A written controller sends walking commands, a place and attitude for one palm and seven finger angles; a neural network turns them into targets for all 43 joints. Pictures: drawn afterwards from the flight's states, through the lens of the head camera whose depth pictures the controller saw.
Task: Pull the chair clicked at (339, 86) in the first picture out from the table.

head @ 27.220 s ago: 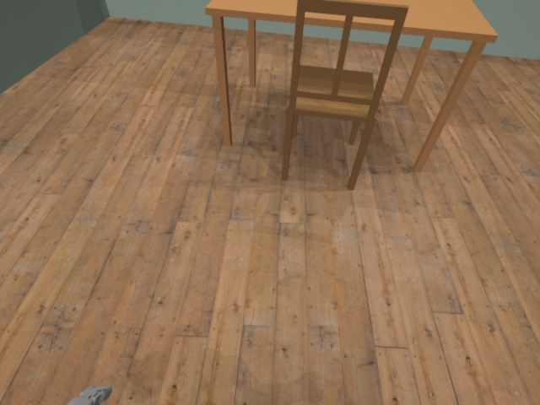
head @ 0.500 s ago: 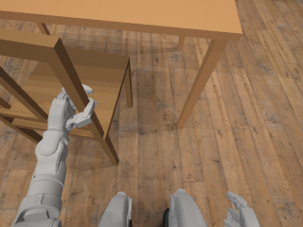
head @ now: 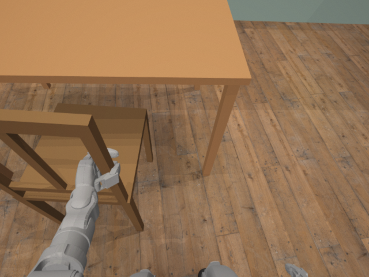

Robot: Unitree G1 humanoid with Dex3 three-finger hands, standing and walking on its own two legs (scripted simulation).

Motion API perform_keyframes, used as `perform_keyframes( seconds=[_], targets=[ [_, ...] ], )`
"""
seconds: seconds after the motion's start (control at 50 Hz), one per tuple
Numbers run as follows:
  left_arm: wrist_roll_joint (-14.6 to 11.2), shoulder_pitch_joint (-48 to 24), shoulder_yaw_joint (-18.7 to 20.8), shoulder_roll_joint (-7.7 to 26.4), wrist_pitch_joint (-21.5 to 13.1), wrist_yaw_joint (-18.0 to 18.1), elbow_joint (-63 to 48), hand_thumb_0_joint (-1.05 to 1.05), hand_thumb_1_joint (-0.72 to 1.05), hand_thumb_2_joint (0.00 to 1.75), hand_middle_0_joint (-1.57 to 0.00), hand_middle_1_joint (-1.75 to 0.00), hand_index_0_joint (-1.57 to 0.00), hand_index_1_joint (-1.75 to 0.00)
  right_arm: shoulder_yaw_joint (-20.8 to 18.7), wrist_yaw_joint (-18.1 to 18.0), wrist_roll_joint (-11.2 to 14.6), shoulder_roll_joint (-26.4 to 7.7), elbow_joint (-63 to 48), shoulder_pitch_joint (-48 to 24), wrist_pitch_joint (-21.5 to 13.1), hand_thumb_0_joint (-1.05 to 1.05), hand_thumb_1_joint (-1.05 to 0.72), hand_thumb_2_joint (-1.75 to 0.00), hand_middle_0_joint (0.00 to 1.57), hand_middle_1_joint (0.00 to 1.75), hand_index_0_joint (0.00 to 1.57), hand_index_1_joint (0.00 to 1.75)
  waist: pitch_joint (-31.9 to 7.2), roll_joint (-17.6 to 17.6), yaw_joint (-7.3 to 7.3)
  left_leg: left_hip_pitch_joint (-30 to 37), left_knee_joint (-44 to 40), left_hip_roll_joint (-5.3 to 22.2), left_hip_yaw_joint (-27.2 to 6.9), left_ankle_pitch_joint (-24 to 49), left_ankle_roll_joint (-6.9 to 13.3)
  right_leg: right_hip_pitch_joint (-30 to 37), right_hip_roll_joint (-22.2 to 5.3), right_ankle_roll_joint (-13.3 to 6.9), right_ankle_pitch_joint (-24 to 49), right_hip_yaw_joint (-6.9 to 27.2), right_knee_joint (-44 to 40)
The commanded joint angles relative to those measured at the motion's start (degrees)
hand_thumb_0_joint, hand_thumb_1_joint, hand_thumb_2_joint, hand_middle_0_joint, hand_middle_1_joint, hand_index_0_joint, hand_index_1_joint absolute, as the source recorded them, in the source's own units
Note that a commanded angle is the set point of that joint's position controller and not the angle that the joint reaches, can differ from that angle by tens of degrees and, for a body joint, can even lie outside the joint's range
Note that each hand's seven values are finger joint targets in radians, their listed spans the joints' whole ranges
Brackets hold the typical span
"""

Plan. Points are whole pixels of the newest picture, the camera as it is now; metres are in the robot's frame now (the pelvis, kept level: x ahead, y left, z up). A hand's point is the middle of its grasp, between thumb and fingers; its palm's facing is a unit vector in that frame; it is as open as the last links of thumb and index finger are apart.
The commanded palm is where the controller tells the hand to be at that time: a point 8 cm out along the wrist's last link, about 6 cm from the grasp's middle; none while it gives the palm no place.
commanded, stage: step backward, pulling the chair out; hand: left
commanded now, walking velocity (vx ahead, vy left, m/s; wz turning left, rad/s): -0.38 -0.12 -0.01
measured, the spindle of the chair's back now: (37, 163) +0.39 +0.37 -0.06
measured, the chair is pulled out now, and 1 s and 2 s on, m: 0.06 0.17 0.31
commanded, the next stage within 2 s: none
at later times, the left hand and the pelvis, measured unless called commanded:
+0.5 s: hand (130, 196) +0.30 +0.12 -0.05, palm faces +0.09 -0.98 -0.15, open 5.7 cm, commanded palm +0.27 +0.18 -0.04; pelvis -0.05 -0.02 +0.01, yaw +1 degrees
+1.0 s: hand (136, 219) +0.25 +0.11 -0.04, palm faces +0.08 -0.98 -0.16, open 5.9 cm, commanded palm +0.23 +0.16 -0.05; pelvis -0.09 -0.03 +0.01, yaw +1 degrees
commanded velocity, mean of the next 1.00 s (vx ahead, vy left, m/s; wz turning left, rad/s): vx -0.38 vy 0.01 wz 0.00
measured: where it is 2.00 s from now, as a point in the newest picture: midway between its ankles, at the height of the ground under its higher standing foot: outside the picture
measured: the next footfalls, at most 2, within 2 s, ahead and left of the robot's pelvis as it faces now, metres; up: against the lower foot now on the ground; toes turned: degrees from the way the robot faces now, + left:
left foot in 1.02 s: -0.11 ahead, +0.09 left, +0.00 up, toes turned +1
right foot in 1.62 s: -0.09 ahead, -0.13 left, +0.00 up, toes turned +0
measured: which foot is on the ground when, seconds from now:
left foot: down 0.00-0.84, up 0.86-1.00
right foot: down 0.00-1.00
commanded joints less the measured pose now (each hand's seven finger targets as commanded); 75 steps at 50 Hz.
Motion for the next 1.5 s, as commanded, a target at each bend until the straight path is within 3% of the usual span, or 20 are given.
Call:
perform_keyframes(
  seconds=[0.0,0.18,0.32,0.4,0.5,0.6,0.68,0.8,0.88,0.94,1.0,1.06,1.14,1.18,1.22,1.26,1.32,1.38,1.44,1.48],
  targets=[
    [4.2,-13.0,-2.2,7.5,-1.5,0.9,-8.7,0.00,0.90,0.90,-0.50,-1.45,-0.50,-1.45,-3.1,-0.8,-0.5,-9.4,-4.8,-1.0,-2.6,0.00,-0.90,-0.90,0.20,0.30,0.20,0.30,-18.2,12.5,2.39,14.8,-12.4,11.3,-10.4,37.3,-0.1,9.3,-0.4,-0.7,2.9,-0.5,-0.1],
    [5.0,-19.2,-2.3,9.9,-2.9,2.9,-1.7,0.00,0.90,0.90,-0.50,-1.45,-0.50,-1.45,-3.2,-2.3,0.8,-8.7,-0.8,0.8,-4.8,0.00,-0.90,-0.90,0.20,0.30,0.20,0.30,-20.9,1.2,1.01,10.7,-5.4,4.3,-5.0,17.3,-2.7,12.9,-8.1,-2.5,24.5,7.3,-6.9],
    [5.6,-18.5,-3.7,10.4,-1.7,4.9,-0.7,0.00,0.90,0.90,-0.50,-1.45,-0.50,-1.45,-3.1,-2.0,1.9,-9.0,-0.9,-1.9,-4.5,0.00,-0.90,-0.90,0.20,0.30,0.20,0.30,-21.5,-3.2,2.01,8.5,-1.2,-1.8,-5.2,-2.5,-3.0,19.2,-16.9,-4.6,17.6,14.5,-17.2],
    [5.0,-17.1,-6.2,7.3,-1.0,4.6,-4.1,0.00,0.90,0.90,-0.50,-1.45,-0.50,-1.45,-2.9,-2.9,1.8,-9.8,-1.8,-2.8,-4.1,0.00,-0.90,-0.90,0.20,0.30,0.20,0.30,-22.3,0.7,1.97,12.9,-12.7,2.7,-8.2,15.7,-1.4,17.2,-8.5,-1.0,17.4,3.9,-10.8],
    [3.6,-17.4,-8.8,3.7,-1.6,4.1,-6.5,0.00,0.90,0.90,-0.50,-1.45,-0.50,-1.45,-2.1,-3.4,1.6,-9.8,-4.2,-6.6,-4.1,0.00,-0.90,-0.90,0.20,0.30,0.20,0.30,-13.4,16.2,3.69,4.4,-25.9,10.9,-15.1,-0.3,2.7,16.4,-0.4,-1.1,-5.0,-0.6,0.8],
    [4.1,-20.5,-9.2,2.6,-1.6,2.8,-5.0,0.00,0.90,0.90,-0.50,-1.45,-0.50,-1.45,-2.6,-2.5,0.3,-9.1,-1.9,-3.0,-5.5,0.00,-0.90,-0.90,0.20,0.30,0.20,0.30,-17.7,8.7,2.59,20.3,-17.1,11.0,-10.6,29.2,1.5,12.6,-0.9,-0.5,3.1,0.5,-3.8],
    [4.6,-22.0,-6.6,4.7,-1.8,2.6,-2.7,0.00,0.90,0.90,-0.50,-1.45,-0.50,-1.45,-2.7,-2.2,-0.1,-9.3,-0.6,-4.8,-6.2,0.00,-0.90,-0.90,0.20,0.30,0.20,0.30,-14.2,11.1,3.23,13.3,-19.5,11.9,-10.4,20.0,1.5,14.1,-1.0,-0.9,-4.6,0.4,-1.8],
    [4.8,-20.0,-4.9,8.7,-2.6,3.8,-0.1,0.00,0.90,0.90,-0.50,-1.45,-0.50,-1.45,-2.9,-2.1,0.8,-7.6,-0.1,-3.2,-7.9,0.00,-0.90,-0.90,0.20,0.30,0.20,0.30,-15.3,-7.4,2.82,11.8,-1.8,-0.5,-3.9,-4.3,-3.3,9.6,-15.1,-5.7,-4.2,18.2,-20.5],
    [5.7,-18.5,-4.2,8.5,-1.5,4.2,0.4,0.00,0.90,0.90,-0.50,-1.45,-0.50,-1.45,-2.6,-1.2,0.7,-7.8,0.8,-3.9,-8.7,0.00,-0.90,-0.90,0.20,0.30,0.20,0.30,-19.0,-5.4,4.39,7.0,8.0,-2.6,-7.7,-7.5,-3.9,21.0,-20.6,-10.0,14.1,19.4,-19.1],
    [5.1,-19.8,-5.5,6.6,-0.9,4.4,-2.3,0.00,0.90,0.90,-0.50,-1.45,-0.50,-1.45,-1.9,-1.6,0.9,-8.3,1.4,-3.2,-8.9,0.00,-0.90,-0.90,0.20,0.30,0.20,0.30,-19.3,-5.3,2.88,12.1,-9.3,-1.3,-7.1,-1.3,-3.4,23.0,-15.4,-6.0,20.6,10.4,-12.5],
    [4.0,-19.0,-7.8,3.7,-0.4,4.1,-5.1,0.00,0.90,0.90,-0.50,-1.45,-0.50,-1.45,-2.5,-2.6,0.6,-10.5,-0.5,-5.0,-8.2,0.00,-0.90,-0.90,0.20,0.30,0.20,0.30,-16.6,10.3,4.24,12.7,-18.7,11.7,-19.3,29.9,2.3,15.8,-3.0,0.2,9.0,0.1,0.1],
    [3.2,-21.8,-10.8,-0.2,-0.4,2.9,-10.1,0.00,0.90,0.90,-0.50,-1.45,-0.50,-1.45,-2.1,-1.6,-0.2,-8.3,-2.3,-5.6,-7.9,0.00,-0.90,-0.90,0.20,0.30,0.20,0.30,-16.6,13.4,3.77,13.4,-21.2,11.9,-15.1,22.7,3.2,16.0,-0.5,-0.3,-5.8,-0.4,2.0],
    [4.5,-17.2,-8.3,2.3,0.2,2.3,-6.5,0.00,0.90,0.90,-0.50,-1.45,-0.50,-1.45,-3.4,-0.9,-0.4,-9.3,-1.1,-2.4,-7.5,0.00,-0.90,-0.90,0.20,0.30,0.20,0.30,-19.1,9.1,3.26,18.4,-11.9,9.7,-9.4,37.6,-0.2,20.0,-2.9,-1.1,17.6,1.6,-5.5],
    [4.9,-18.2,-7.3,4.6,0.3,2.4,-6.8,0.00,0.90,0.90,-0.50,-1.45,-0.50,-1.45,-3.2,-1.5,0.0,-8.6,-2.1,-3.7,-7.0,0.00,-0.90,-0.90,0.20,0.30,0.20,0.30,-19.7,2.2,2.49,11.2,-8.9,5.2,-5.9,22.3,-3.6,22.6,-8.7,-2.9,29.2,6.4,-6.3],
    [4.7,-18.7,-6.6,5.8,0.0,2.9,-5.3,0.00,0.90,0.90,-0.50,-1.45,-0.50,-1.45,-2.3,-1.6,0.0,-8.5,-2.7,-5.1,-6.9,0.00,-0.90,-0.90,0.20,0.30,0.20,0.30,-11.7,0.0,3.01,4.3,-7.3,0.4,-5.9,-6.0,-3.6,15.4,-11.8,-4.4,5.0,10.1,-15.3],
    [4.9,-16.5,-4.5,9.3,0.3,4.0,-2.9,0.00,0.90,0.90,-0.50,-1.45,-0.50,-1.45,-3.3,-1.3,0.8,-8.7,-1.1,-2.1,-6.6,0.00,-0.90,-0.90,0.20,0.30,0.20,0.30,-13.0,-8.9,3.45,8.2,2.5,-3.7,-4.5,-9.6,-3.9,11.9,-17.0,-7.0,-9.1,18.3,-26.0],
    [5.7,-17.1,-5.4,6.5,1.0,3.9,-3.0,0.00,0.90,0.90,-0.50,-1.45,-0.50,-1.45,-2.5,-0.4,0.8,-8.0,-1.0,-2.5,-7.3,0.00,-0.90,-0.90,0.20,0.30,0.20,0.30,-19.9,-8.7,4.21,9.4,9.9,-3.5,-6.5,-10.6,-3.6,20.3,-20.1,-8.9,0.2,17.0,-25.1],
    [4.8,-16.9,-6.4,5.1,0.9,4.0,-4.7,0.00,0.90,0.90,-0.50,-1.45,-0.50,-1.45,-1.3,-0.6,1.1,-8.1,-0.9,-2.2,-7.2,0.00,-0.90,-0.90,0.20,0.30,0.20,0.30,-19.2,-6.4,2.52,15.2,-10.7,-3.1,-4.5,-5.6,-3.2,20.3,-14.5,-4.6,5.7,7.9,-19.5],
    [3.7,-17.0,-9.3,1.6,0.7,3.7,-8.2,0.00,0.90,0.90,-0.50,-1.45,-0.50,-1.45,-1.0,-2.1,0.5,-10.8,-3.5,-5.9,-6.4,0.00,-0.90,-0.90,0.20,0.30,0.20,0.30,-12.1,17.0,4.11,3.1,-26.1,13.5,-23.1,6.9,4.7,16.7,-1.4,0.3,-1.4,-2.8,4.1],
    [3.4,-18.9,-11.4,-0.9,1.3,3.5,-12.3,0.00,0.90,0.90,-0.50,-1.45,-0.50,-1.45,-1.0,-1.6,-0.3,-8.0,-4.1,-7.2,-5.9,0.00,-0.90,-0.90,0.20,0.30,0.20,0.30,-14.9,12.7,4.60,6.0,-25.7,14.2,-18.5,13.9,4.5,16.5,-0.4,-1.1,-7.8,-0.5,12.9]
  ],
)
